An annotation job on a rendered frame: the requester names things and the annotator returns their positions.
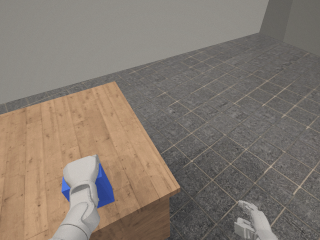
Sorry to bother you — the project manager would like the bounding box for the robot right hand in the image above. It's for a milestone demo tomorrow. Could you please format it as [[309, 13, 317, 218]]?
[[234, 200, 272, 240]]

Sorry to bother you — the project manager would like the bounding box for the robot left hand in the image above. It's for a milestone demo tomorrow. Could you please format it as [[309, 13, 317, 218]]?
[[63, 154, 101, 201]]

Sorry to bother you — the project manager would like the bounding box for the sponge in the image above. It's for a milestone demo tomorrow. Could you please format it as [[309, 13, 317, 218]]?
[[61, 163, 115, 208]]

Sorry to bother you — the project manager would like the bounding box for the table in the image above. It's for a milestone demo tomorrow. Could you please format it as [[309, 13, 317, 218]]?
[[0, 81, 181, 240]]

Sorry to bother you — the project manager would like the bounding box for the right robot forearm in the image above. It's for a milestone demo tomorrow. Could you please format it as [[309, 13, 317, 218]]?
[[254, 229, 279, 240]]

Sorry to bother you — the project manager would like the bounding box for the left robot forearm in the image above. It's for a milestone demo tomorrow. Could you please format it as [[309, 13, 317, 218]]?
[[48, 181, 100, 240]]

